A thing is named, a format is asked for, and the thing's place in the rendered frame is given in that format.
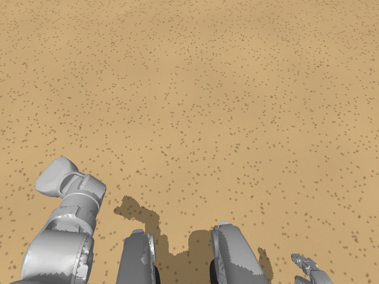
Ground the right robot hand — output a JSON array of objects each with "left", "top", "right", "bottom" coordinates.
[{"left": 291, "top": 253, "right": 333, "bottom": 284}]

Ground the left robot hand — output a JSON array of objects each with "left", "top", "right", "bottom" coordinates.
[{"left": 35, "top": 157, "right": 79, "bottom": 198}]

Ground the left robot arm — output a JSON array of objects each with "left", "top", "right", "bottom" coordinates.
[{"left": 9, "top": 171, "right": 107, "bottom": 284}]

